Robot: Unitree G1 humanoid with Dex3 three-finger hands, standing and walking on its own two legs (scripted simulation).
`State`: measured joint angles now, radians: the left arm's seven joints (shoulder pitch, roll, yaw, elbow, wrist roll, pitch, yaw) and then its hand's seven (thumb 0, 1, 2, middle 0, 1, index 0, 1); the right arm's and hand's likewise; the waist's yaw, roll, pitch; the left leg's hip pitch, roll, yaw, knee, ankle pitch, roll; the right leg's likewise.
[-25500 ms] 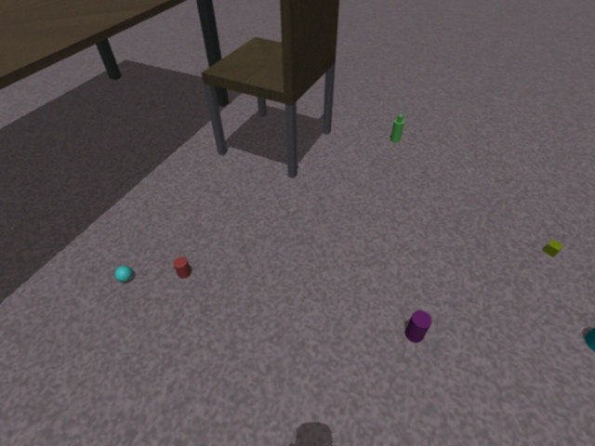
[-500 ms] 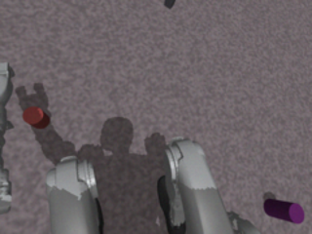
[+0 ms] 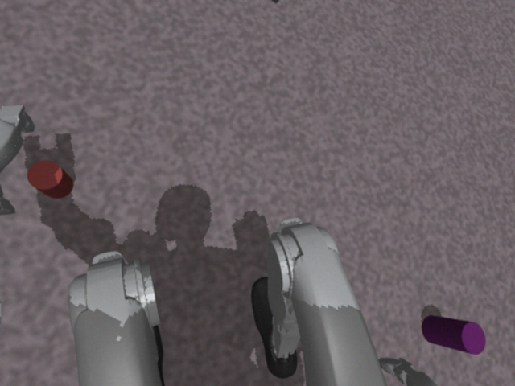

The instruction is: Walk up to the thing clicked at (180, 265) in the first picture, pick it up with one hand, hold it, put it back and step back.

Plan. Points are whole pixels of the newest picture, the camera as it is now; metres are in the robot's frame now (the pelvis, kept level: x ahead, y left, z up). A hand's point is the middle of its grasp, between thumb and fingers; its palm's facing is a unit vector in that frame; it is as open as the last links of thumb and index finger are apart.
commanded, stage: home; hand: left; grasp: from above
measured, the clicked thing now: (51, 180) +0.49 +0.29 -0.30
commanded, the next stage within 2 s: none
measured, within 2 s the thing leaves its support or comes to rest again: neither
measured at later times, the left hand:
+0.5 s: hand out of the picture +0.39 +0.31 -0.04, palm faces -0.33 -0.51 -0.79, open 9.0 cm
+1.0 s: hand out of the picture +0.26 +0.23 +0.18, palm faces +0.10 -0.94 -0.34, open 7.4 cm
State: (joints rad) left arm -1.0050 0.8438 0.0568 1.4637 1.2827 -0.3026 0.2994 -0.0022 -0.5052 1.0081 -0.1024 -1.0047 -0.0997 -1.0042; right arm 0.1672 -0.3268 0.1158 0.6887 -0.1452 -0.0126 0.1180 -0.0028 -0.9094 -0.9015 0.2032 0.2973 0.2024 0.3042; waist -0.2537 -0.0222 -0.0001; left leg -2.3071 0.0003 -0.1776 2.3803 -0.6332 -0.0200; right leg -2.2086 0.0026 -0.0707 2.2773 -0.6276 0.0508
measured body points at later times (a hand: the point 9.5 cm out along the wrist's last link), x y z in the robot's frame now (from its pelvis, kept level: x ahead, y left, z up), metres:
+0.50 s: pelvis +0.02 +0.00 +0.09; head +0.21 +0.06 +0.49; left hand +0.40 +0.33 +0.01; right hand +0.14 -0.25 -0.03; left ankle +0.09 +0.13 -0.30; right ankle +0.12 -0.13 -0.30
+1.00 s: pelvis +0.04 +0.00 +0.27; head +0.15 +0.04 +0.70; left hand +0.25 +0.28 +0.20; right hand +0.27 -0.20 +0.18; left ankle +0.09 +0.13 -0.30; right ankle +0.12 -0.13 -0.30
